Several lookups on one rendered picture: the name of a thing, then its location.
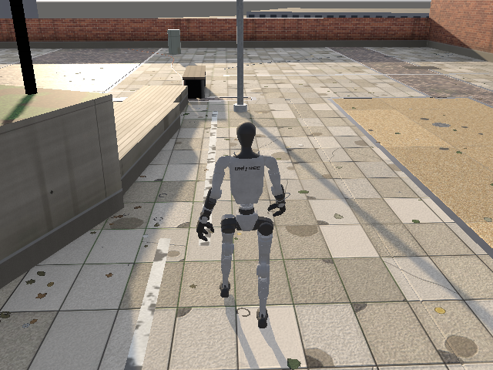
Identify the robot right forearm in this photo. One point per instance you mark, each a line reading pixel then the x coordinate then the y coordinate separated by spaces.
pixel 280 199

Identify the robot left upper arm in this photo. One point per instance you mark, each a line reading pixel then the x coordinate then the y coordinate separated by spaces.
pixel 218 175

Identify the humanoid robot head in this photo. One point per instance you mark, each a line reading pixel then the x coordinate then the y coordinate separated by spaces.
pixel 246 132

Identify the left robot hand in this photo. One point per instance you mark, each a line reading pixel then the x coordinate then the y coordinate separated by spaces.
pixel 200 229

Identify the robot left forearm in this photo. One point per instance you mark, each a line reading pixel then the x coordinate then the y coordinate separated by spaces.
pixel 207 208

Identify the robot right foot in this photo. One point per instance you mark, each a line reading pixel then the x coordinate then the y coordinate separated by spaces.
pixel 262 322

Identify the right robot hand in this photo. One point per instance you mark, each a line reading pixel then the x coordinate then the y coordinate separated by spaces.
pixel 273 206

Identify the robot right upper arm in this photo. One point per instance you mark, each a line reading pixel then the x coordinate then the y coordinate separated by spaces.
pixel 274 174

